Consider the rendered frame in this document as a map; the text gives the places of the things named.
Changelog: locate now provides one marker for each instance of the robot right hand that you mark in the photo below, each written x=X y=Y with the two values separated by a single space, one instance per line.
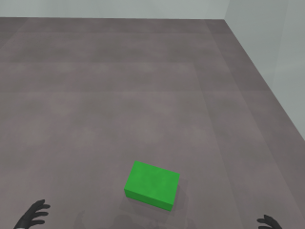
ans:
x=269 y=221

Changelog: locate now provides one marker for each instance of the carton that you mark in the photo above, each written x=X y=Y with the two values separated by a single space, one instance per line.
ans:
x=152 y=185

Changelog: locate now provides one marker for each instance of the robot left hand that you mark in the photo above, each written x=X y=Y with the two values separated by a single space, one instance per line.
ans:
x=26 y=221

